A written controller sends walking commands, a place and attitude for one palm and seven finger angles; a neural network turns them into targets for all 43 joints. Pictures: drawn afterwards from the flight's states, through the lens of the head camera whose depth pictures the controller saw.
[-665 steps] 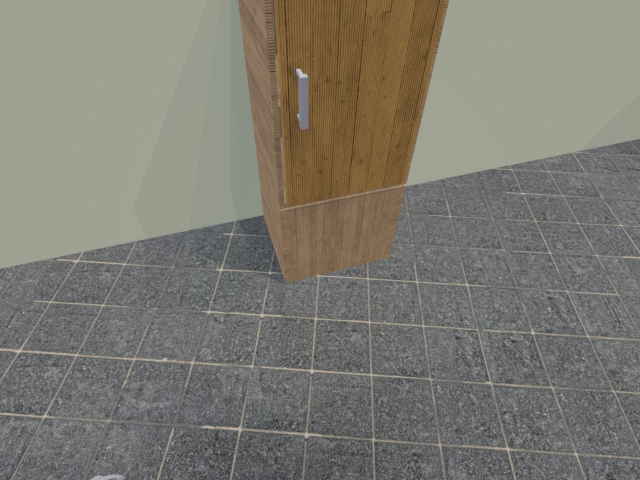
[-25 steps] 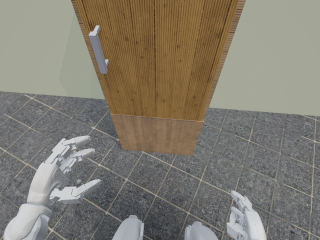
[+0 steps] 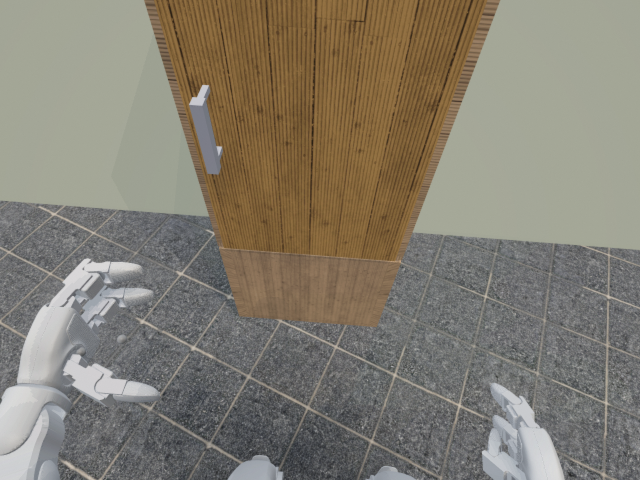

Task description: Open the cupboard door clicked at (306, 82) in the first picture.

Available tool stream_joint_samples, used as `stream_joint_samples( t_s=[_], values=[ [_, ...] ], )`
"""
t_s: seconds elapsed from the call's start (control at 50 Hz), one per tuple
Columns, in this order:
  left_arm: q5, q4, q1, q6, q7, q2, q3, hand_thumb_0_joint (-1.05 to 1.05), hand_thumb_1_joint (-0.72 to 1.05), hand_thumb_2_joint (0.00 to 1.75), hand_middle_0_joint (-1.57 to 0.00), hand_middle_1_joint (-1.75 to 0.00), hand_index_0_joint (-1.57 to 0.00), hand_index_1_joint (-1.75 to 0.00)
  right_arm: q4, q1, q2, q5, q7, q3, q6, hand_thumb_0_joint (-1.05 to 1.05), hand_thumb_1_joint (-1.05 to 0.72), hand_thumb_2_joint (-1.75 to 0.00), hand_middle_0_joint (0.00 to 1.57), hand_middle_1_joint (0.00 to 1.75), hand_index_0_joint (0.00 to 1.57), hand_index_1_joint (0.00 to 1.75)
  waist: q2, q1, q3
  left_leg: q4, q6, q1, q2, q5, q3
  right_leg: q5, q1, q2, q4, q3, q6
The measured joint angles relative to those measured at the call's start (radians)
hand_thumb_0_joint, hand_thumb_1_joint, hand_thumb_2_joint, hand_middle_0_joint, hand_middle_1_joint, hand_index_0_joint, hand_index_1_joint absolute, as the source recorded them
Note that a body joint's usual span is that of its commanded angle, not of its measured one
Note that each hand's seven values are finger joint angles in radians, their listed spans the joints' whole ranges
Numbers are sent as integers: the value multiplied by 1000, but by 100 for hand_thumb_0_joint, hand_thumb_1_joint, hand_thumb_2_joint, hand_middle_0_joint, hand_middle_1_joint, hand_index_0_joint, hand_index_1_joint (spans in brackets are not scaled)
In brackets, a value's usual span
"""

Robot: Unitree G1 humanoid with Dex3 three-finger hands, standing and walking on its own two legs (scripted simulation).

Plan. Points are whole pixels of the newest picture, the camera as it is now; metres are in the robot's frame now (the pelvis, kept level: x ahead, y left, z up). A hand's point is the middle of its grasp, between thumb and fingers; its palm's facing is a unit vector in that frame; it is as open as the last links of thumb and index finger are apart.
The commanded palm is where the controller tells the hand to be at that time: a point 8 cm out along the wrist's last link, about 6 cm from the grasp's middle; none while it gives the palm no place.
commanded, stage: raise the hand with hooked fingers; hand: left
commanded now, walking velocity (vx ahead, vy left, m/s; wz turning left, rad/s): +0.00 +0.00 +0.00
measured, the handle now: (209, 131) +0.59 +0.22 +0.07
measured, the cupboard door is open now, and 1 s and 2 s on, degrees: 0 0 0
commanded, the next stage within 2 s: move the hooked fingers beside the handle in 0.84 s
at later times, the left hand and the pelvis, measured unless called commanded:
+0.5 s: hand (91, 288) +0.30 +0.28 +0.09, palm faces -0.01 -1.00 -0.04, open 14.0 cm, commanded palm +0.27 +0.32 +0.09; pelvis +0.00 +0.00 +0.01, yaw -1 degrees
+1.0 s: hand (99, 297) +0.29 +0.27 +0.08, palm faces +0.00 -1.00 -0.03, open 14.0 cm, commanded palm +0.28 +0.31 +0.08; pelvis +0.00 +0.00 +0.01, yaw +0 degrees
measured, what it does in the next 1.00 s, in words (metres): stands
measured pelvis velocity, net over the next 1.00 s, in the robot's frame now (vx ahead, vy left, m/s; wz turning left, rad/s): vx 0.00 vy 0.00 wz -0.01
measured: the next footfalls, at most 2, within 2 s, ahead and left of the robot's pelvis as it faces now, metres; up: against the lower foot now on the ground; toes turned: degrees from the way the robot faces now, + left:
none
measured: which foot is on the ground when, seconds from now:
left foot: down 0.00-1.00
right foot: down 0.00-1.00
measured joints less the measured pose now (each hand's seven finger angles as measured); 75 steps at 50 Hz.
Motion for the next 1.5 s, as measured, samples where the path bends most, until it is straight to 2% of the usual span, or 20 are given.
stream_joint_samples(
  t_s=[0.22,0.46,0.64,0.96,1.08,1.26,1.5],
  values=[
    [-13,105,-125,56,-72,49,59,-1,-48,31,-30,-119,-30,-119,5,-3,15,-3,0,36,14,1,-91,-90,20,30,21,30,11,17,6,-42,5,41,-4,13,1,17,45,-2,-49,1,6],
    [-32,234,-230,74,-140,101,117,-1,-50,30,-30,-120,-30,-120,22,37,-14,2,-7,22,35,1,-91,-90,20,30,21,30,7,3,12,-87,6,72,-1,34,13,40,68,3,-90,12,6],
    [-22,224,-206,50,-125,77,117,-1,-50,30,-30,-120,-30,-120,14,51,-20,-2,-1,8,43,1,-91,-90,20,30,20,30,1,-9,16,-97,4,78,2,40,22,46,67,7,-93,21,3],
    [-27,257,-222,43,-133,74,113,-2,-50,30,-30,-120,-30,-120,16,27,-3,1,-9,28,42,1,-91,-90,20,30,21,30,8,1,17,-94,-4,77,4,46,11,46,68,9,-87,11,-5],
    [-5,336,-310,42,-133,86,110,-2,-50,30,-30,-120,-31,-120,29,16,-9,1,-20,31,41,1,-91,-90,20,30,21,30,6,6,22,-80,-6,59,2,45,2,41,54,7,-73,2,-7],
    [22,473,-459,37,-148,132,116,-2,-50,30,-30,-120,-30,-120,39,29,-15,1,-19,27,61,1,-91,-90,20,30,21,30,-2,-16,18,-68,-8,27,6,43,5,43,20,11,-61,7,-9],
    [65,617,-584,11,-123,173,149,-1,-50,30,-30,-120,-30,-120,47,86,-21,-2,-2,17,116,1,-91,-90,20,30,20,30,-6,-51,13,-56,-3,-19,12,37,22,43,-34,17,-49,24,-4]
  ],
)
